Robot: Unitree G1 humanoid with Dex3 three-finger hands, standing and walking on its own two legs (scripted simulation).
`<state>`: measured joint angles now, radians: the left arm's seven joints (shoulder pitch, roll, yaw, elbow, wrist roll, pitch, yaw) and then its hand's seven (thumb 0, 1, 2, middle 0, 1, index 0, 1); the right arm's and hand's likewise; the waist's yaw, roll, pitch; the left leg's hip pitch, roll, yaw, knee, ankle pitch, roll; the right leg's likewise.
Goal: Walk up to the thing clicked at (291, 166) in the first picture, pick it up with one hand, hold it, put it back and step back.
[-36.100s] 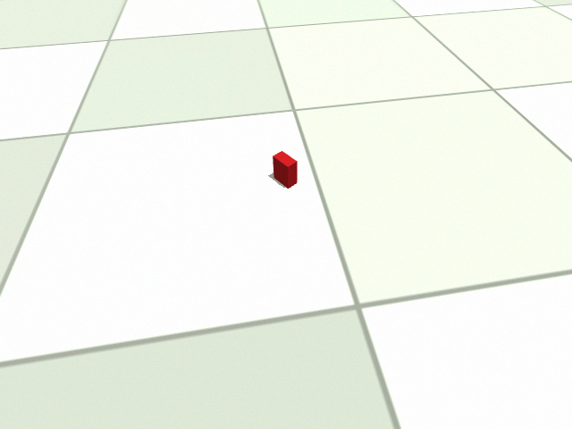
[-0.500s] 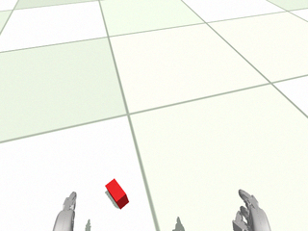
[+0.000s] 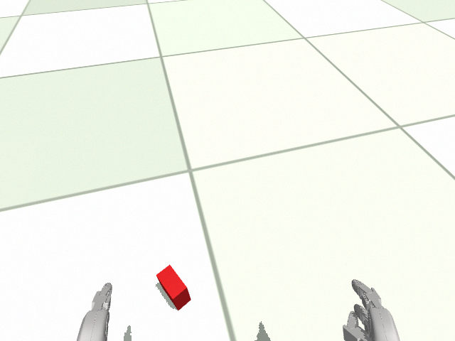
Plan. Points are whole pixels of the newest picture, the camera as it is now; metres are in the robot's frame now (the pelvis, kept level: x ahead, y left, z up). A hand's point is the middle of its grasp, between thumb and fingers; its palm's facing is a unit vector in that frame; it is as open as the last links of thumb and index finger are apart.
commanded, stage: stand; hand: left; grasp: from the side
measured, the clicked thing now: (174, 287) +0.44 +0.23 -0.65
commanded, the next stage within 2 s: none
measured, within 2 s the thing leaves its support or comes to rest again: neither
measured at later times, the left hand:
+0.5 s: hand out of the picture +0.12 +0.23 -0.11, palm faces -0.02 -0.94 -0.35, open 8.0 cm
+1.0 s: hand out of the picture +0.05 +0.25 -0.11, palm faces +0.02 -0.94 -0.35, open 7.4 cm
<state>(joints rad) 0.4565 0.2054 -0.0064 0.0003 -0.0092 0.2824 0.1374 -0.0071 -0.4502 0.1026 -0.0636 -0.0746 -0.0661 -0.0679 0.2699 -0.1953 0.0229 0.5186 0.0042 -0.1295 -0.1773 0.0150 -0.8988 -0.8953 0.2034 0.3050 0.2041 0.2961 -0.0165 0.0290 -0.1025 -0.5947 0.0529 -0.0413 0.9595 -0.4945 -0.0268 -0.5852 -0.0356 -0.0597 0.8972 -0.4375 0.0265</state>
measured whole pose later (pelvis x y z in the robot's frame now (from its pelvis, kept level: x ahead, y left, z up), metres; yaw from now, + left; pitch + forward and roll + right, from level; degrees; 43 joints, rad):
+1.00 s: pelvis +0.00 +0.00 +0.05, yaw +1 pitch -4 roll +0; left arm 0.17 0.32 0.00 1.08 0.02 0.00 0.02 0.01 0.91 0.90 -0.20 -0.30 -0.20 -0.30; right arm 0.17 -0.29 -0.01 1.07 -0.03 0.00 -0.01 0.01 -0.90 -0.89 0.20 0.30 0.20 0.30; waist 0.01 0.01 0.05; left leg -0.14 0.01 -0.02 0.45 -0.25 -0.01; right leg -0.15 -0.07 -0.06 0.45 -0.23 0.04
